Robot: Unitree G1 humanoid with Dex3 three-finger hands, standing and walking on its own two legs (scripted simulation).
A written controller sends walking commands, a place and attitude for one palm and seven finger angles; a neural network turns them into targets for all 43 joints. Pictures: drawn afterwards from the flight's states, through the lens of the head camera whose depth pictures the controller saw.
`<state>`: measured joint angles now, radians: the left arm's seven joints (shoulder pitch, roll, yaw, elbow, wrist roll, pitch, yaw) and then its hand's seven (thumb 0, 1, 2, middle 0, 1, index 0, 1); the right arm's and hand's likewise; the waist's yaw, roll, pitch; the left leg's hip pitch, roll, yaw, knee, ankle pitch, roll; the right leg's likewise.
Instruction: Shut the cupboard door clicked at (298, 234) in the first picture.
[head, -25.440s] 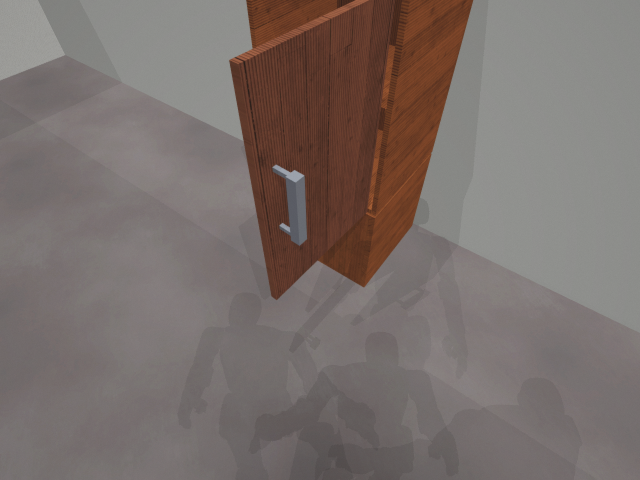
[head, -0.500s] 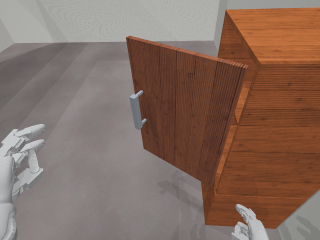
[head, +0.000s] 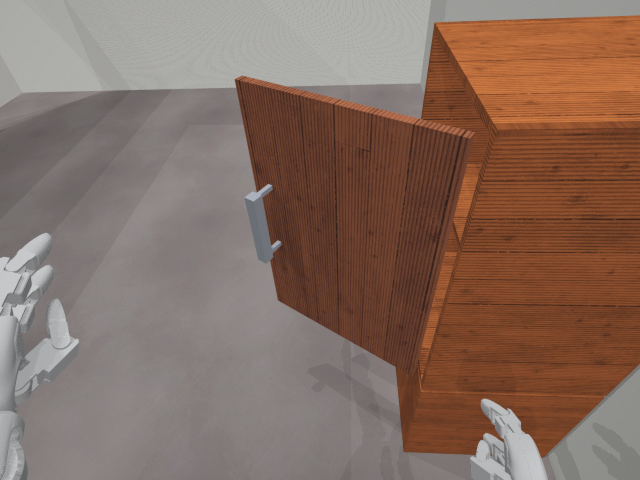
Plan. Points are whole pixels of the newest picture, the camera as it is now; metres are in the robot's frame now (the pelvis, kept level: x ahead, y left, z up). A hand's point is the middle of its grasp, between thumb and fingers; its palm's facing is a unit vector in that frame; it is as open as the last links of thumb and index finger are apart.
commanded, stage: step back with the hand held close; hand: left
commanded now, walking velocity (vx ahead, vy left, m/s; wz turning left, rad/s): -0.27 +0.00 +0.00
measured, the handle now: (266, 224) +0.60 +0.19 -0.04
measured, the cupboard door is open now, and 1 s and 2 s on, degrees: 58 58 58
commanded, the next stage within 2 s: stop stepping back and stand still in 1.08 s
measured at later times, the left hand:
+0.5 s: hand (19, 367) +0.16 +0.30 +0.16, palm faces +0.37 -0.78 -0.50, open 7.4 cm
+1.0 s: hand out of the picture +0.03 +0.31 +0.16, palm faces +0.55 -0.73 -0.41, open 7.4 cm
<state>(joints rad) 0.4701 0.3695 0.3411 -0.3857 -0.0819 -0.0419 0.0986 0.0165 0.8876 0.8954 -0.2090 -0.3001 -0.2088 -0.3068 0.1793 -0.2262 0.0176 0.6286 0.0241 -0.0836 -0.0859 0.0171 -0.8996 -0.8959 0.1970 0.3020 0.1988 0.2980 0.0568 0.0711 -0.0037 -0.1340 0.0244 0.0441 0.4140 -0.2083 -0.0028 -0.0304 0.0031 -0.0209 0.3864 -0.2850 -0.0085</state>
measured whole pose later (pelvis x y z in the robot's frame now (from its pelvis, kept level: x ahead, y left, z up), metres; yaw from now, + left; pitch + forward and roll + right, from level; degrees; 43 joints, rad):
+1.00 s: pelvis -0.15 +0.03 -0.03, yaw +5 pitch +0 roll -1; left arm 0.47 0.42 0.42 -0.50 -0.04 -0.22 0.18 0.01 0.88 0.90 -0.21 -0.30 -0.21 -0.31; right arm 0.20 -0.23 -0.01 0.62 0.00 -0.04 -0.10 0.02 -0.90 -0.90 0.20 0.30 0.20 0.30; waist 0.02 -0.01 0.00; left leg -0.42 0.00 0.03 0.64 -0.22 0.02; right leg -0.44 -0.01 0.05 0.65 -0.21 0.04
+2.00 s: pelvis -0.28 +0.08 -0.02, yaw +1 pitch +0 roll +0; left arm 0.42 0.37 0.39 -0.37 -0.04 -0.14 0.21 0.01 0.89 0.90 -0.21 -0.30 -0.21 -0.31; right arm 0.28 -0.23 0.00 0.66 0.00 -0.06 -0.11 0.02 -0.90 -0.90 0.20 0.30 0.20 0.30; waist 0.01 -0.02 -0.08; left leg -0.31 0.03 0.05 0.59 -0.28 0.01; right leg -0.27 0.00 -0.03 0.63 -0.36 -0.02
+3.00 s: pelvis -0.27 +0.10 +0.00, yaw -1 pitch +0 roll -1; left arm 0.54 0.36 0.36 -0.42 -0.04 -0.14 0.17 0.02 0.89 0.90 -0.21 -0.30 -0.21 -0.30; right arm 0.24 -0.19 0.02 0.63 0.01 -0.04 -0.09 0.02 -0.90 -0.90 0.20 0.30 0.20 0.30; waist 0.01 0.00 -0.02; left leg -0.23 0.02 0.07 0.47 -0.24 0.02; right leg -0.22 0.02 -0.03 0.42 -0.20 -0.01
